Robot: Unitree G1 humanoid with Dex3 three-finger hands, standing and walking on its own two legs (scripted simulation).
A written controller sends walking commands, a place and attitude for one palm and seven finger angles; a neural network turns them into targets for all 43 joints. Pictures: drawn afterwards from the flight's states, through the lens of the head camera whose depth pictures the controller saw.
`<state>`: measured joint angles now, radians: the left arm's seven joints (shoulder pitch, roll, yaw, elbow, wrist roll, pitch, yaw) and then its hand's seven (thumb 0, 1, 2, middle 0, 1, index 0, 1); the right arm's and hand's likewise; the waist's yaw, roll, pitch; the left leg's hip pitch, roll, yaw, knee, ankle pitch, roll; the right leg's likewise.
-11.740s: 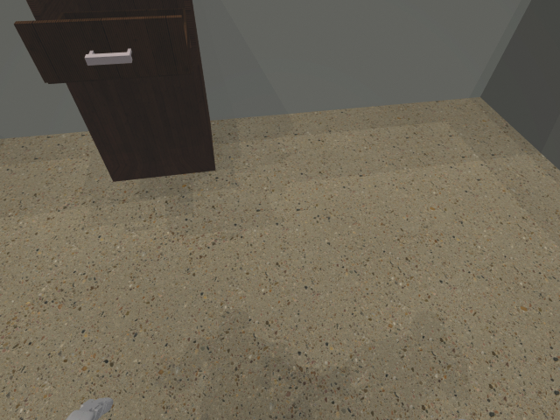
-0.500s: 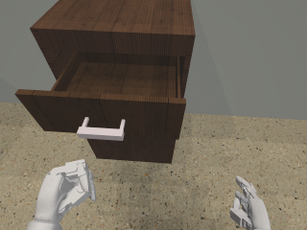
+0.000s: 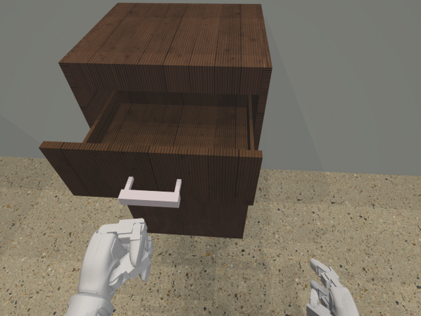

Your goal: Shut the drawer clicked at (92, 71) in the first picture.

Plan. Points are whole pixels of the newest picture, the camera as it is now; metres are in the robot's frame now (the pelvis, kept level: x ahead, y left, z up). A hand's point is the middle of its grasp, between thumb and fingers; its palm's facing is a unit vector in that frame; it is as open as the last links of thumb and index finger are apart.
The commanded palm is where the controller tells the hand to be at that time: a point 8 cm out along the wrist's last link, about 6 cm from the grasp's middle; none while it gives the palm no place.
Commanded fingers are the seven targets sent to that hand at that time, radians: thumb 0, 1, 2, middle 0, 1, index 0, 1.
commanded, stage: raise the hand and make a fist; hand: left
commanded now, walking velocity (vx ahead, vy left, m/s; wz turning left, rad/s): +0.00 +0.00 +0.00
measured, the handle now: (152, 190) +0.38 +0.16 +0.01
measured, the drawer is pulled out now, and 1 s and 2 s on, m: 0.21 0.21 0.21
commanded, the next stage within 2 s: bring the fist close to the handle in 0.20 s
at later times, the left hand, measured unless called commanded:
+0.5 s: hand (147, 257) +0.20 +0.12 +0.08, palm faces +0.02 -1.00 -0.07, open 3.3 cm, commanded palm +0.18 +0.17 +0.09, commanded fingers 0.00 0.90 0.90 -1.40 -1.60 -1.40 -1.60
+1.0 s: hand (163, 243) +0.25 +0.11 +0.03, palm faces -0.06 -1.00 -0.03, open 3.3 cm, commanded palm +0.23 +0.17 +0.04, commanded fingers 0.00 0.90 0.90 -1.40 -1.60 -1.40 -1.60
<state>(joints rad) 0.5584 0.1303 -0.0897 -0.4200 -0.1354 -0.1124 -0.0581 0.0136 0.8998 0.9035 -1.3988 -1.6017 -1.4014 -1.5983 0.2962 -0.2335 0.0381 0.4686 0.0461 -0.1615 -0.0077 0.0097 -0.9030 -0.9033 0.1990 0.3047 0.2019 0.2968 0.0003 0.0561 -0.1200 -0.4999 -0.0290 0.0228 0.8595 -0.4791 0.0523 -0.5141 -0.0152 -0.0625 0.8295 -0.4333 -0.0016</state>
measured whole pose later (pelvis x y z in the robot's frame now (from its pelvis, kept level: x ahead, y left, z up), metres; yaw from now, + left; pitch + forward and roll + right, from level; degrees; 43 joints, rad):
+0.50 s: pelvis -0.01 -0.04 +0.00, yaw +1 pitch +7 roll +0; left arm 0.47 0.20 0.03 -0.25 -0.20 -0.20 -0.09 0.02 0.89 0.90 -1.40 -1.60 -1.40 -1.60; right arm 0.26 -0.25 0.03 0.49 0.04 -0.18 -0.03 0.01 -0.90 -0.90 0.20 0.30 0.20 0.30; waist -0.01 0.04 -0.10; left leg -0.53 0.00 -0.01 0.87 -0.47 0.00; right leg -0.54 0.01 -0.10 0.85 -0.44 -0.05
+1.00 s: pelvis -0.01 -0.03 -0.02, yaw +1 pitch +13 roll +0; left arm 0.25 0.16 0.02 0.02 -0.18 -0.36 -0.12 0.02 0.90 0.90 -1.40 -1.60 -1.40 -1.60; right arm 0.24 -0.26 0.01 0.54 0.02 -0.16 -0.01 0.01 -0.91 -0.90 0.20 0.30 0.20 0.30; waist -0.03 0.04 -0.11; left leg -0.71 -0.01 0.00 0.98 -0.51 0.02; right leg -0.72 0.00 -0.08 0.97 -0.47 -0.04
